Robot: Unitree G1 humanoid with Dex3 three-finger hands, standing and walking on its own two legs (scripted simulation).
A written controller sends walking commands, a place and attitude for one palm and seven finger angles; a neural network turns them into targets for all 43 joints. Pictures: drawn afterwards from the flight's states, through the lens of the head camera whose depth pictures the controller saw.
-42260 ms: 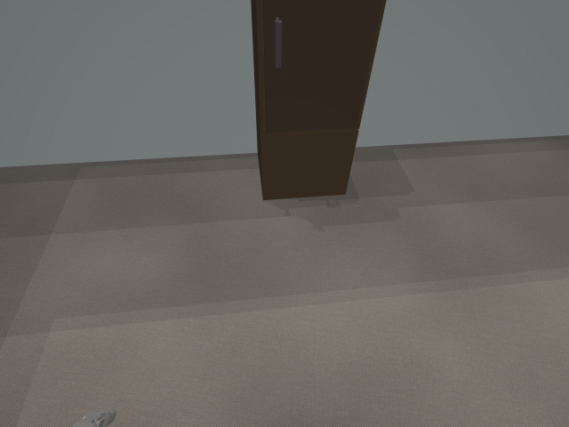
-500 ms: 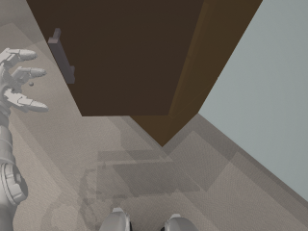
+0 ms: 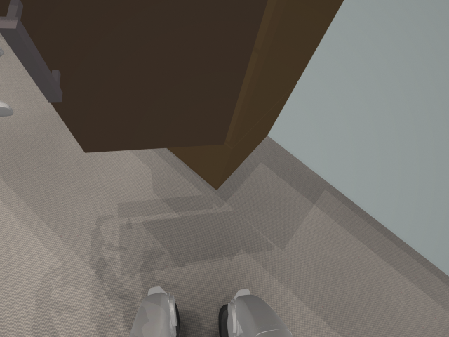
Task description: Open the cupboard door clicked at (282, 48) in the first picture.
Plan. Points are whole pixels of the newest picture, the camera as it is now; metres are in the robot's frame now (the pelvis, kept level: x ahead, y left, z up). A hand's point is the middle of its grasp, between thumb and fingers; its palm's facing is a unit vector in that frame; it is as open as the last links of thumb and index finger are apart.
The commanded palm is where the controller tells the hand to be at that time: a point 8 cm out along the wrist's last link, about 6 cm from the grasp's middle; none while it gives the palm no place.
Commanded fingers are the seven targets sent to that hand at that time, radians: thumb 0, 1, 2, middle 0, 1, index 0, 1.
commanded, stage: move the hooked fingers beside the handle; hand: left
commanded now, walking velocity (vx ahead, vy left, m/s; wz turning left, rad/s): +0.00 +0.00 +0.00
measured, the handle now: (37, 55) +0.55 +0.26 +0.09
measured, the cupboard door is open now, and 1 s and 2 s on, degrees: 48 48 48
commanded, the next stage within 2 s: slide the fingers in behind the handle in 1.16 s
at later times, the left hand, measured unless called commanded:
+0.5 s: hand out of the picture +0.49 +0.32 +0.09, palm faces +0.05 -1.00 -0.01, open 14.0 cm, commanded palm +0.48 +0.35 +0.09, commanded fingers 0.00 -0.50 0.30 -0.30 -1.20 -0.30 -1.20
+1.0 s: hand out of the picture +0.51 +0.30 +0.10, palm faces +0.08 -1.00 -0.02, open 13.9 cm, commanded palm +0.49 +0.34 +0.09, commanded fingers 0.00 -0.50 0.30 -0.30 -1.20 -0.30 -1.20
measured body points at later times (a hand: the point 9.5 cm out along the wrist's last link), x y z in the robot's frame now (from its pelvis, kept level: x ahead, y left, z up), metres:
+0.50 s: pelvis +0.01 +0.01 +0.01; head +0.15 +0.05 +0.43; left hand +0.48 +0.37 +0.10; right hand +0.02 -0.26 -0.09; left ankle +0.04 +0.09 -0.67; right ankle +0.00 -0.12 -0.67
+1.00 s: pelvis +0.00 +0.00 +0.00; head +0.15 +0.04 +0.42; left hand +0.50 +0.35 +0.10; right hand +0.00 -0.28 -0.09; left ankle +0.04 +0.09 -0.67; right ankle +0.00 -0.12 -0.67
